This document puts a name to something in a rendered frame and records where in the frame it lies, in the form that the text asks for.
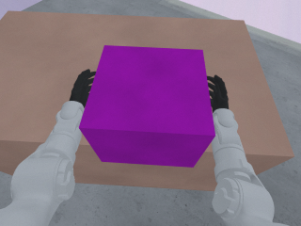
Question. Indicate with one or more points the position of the robot right upper arm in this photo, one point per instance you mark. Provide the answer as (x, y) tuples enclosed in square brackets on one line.
[(240, 203)]

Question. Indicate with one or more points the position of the robot left upper arm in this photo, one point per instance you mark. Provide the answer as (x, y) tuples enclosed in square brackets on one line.
[(39, 186)]

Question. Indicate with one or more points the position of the robot left forearm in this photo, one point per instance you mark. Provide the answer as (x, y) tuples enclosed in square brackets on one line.
[(64, 139)]

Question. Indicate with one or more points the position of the robot left hand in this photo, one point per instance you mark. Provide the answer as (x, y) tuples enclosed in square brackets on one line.
[(81, 88)]

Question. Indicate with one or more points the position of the robot right hand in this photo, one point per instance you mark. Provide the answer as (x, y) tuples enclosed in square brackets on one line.
[(219, 94)]

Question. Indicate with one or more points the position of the carton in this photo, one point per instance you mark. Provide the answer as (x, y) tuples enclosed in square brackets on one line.
[(149, 106)]

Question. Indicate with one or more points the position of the pedestal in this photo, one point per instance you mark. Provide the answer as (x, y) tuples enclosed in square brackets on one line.
[(42, 54)]

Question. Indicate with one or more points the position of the robot right forearm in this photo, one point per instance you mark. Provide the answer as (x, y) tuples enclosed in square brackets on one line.
[(229, 155)]

